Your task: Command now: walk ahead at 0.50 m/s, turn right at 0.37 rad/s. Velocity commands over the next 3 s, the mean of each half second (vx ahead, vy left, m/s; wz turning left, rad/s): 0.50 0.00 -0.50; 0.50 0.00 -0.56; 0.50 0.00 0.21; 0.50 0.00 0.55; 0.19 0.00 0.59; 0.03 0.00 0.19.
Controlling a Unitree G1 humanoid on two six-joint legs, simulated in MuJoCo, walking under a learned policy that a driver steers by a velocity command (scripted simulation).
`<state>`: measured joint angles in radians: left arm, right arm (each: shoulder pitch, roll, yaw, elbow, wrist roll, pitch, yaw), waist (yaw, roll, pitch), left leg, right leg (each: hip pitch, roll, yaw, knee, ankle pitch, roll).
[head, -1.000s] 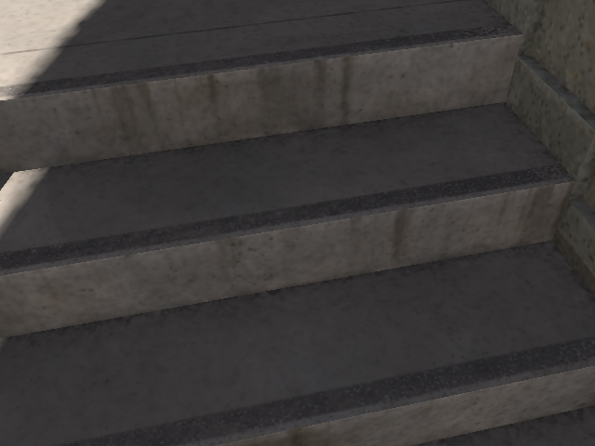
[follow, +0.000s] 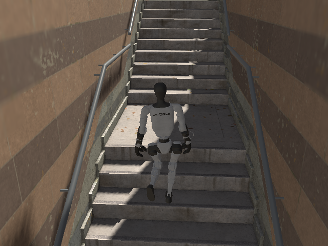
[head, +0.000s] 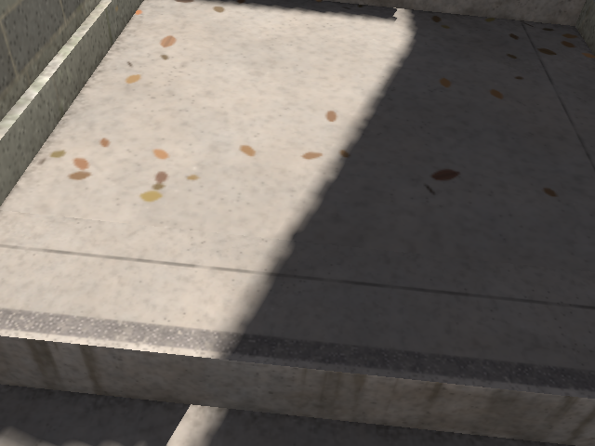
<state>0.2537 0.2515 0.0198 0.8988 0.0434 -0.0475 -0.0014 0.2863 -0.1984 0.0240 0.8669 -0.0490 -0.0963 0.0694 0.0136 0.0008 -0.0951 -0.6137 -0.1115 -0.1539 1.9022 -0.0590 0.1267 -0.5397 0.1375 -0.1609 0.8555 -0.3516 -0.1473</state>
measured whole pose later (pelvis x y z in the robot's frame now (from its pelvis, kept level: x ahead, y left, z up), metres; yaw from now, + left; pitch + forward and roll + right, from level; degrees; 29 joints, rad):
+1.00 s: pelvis +0.54 -0.12 +0.25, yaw -35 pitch +1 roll -1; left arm 0.07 0.18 0.00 0.59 -0.01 0.01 -0.04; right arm 0.43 -0.19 0.00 0.96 0.02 -0.09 0.00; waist -0.01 0.00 0.05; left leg -0.07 0.16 0.01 1.08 -0.15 0.00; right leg -0.94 -0.03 -0.16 1.38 -0.47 -0.13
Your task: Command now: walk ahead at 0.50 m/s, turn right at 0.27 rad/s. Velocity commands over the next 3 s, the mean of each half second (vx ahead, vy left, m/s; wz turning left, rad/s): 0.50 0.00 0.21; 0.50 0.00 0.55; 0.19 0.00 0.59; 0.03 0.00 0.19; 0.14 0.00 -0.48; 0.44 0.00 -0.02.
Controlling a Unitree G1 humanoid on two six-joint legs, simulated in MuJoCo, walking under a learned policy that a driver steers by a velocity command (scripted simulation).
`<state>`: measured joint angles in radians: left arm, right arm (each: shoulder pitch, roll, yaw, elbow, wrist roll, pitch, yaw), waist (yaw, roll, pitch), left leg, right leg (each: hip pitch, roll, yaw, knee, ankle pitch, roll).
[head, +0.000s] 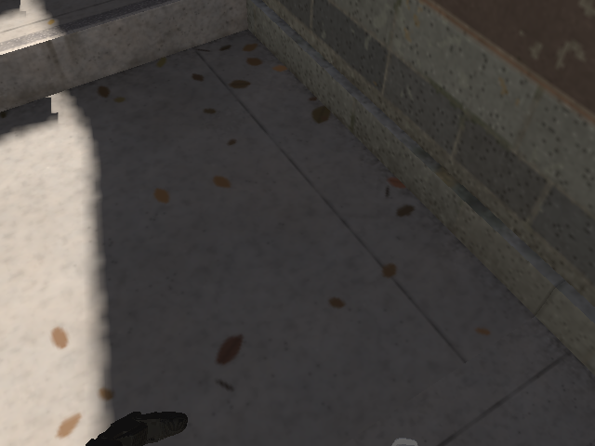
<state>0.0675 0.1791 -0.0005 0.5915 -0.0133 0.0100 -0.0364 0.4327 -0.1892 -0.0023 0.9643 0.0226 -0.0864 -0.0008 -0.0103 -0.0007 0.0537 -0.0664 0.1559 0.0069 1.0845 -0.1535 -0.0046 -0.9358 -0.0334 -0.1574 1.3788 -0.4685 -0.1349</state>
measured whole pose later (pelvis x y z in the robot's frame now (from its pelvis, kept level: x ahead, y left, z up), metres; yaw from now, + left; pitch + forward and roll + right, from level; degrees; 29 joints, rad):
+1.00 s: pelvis +0.65 +0.10 +0.14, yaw +28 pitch +5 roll +1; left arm 0.01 0.26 0.02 0.61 0.01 -0.12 0.00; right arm 0.40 -0.28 -0.06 0.72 0.02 -0.05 -0.01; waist -0.10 -0.03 -0.03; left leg -0.10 -0.13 -0.25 0.50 -0.44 0.08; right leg -0.55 0.00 0.07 0.48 0.01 0.02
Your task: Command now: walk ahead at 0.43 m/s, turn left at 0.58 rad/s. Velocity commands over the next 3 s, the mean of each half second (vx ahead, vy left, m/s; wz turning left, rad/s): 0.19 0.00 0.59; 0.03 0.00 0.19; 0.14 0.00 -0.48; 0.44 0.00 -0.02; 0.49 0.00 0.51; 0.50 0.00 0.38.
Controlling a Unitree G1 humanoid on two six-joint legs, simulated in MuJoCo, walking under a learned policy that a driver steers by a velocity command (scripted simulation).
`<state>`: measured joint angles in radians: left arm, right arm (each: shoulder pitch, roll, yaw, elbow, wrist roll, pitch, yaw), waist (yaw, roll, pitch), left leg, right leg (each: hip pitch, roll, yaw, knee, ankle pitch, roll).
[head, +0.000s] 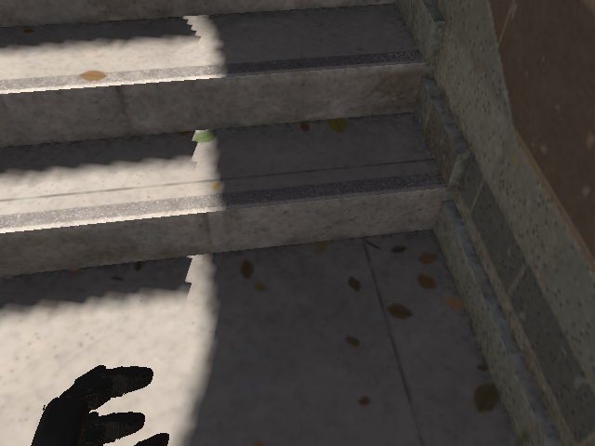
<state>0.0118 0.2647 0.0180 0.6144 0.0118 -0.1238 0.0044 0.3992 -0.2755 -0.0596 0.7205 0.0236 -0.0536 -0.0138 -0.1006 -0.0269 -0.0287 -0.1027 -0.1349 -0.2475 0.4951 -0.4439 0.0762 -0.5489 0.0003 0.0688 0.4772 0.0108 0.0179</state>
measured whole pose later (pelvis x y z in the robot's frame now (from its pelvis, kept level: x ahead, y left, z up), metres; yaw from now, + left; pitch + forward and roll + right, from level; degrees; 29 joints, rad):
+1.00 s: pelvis +0.18 +0.03 +0.01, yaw +20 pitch +1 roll +0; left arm 0.26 0.22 0.04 0.81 0.01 0.01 0.02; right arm 0.11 -0.20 -0.05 0.64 -0.01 0.01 -0.05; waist 0.04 0.03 0.00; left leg -0.35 -0.04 0.01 0.58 -0.27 0.03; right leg -0.31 -0.02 0.04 0.59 -0.30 0.02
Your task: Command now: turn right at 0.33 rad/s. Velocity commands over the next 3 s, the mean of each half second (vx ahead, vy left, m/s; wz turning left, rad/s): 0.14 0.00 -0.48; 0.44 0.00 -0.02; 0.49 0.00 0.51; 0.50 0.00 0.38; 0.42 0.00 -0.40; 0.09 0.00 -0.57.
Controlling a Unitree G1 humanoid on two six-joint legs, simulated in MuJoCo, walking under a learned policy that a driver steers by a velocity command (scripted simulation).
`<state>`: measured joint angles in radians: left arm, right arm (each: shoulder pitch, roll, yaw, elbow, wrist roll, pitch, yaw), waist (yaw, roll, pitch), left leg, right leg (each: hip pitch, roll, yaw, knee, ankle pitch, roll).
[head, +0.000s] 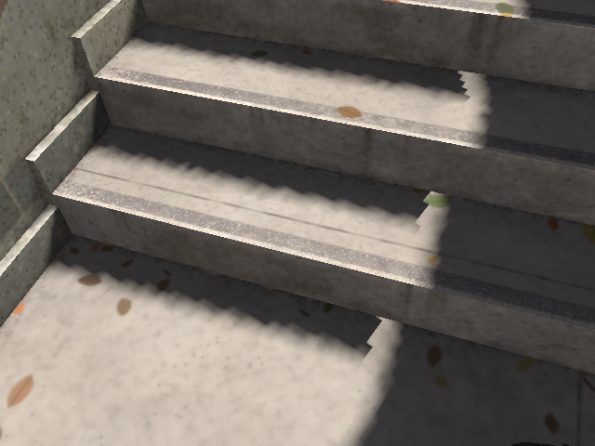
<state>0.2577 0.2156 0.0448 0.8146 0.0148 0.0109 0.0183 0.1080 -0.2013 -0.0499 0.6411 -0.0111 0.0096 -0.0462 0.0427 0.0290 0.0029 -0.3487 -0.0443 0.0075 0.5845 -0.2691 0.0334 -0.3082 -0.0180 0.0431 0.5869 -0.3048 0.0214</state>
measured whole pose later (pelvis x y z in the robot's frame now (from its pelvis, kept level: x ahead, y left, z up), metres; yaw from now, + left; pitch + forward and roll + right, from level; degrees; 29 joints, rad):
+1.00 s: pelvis +0.21 -0.15 -0.01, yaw -16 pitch +3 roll +2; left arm 0.45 0.28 0.06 0.88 0.00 -0.05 0.06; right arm 0.09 -0.22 -0.06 0.64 0.02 -0.05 0.07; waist 0.04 0.03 0.01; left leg -0.66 -0.03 0.06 0.68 -0.07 0.06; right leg 0.19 -0.01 -0.12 0.22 -0.45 -0.02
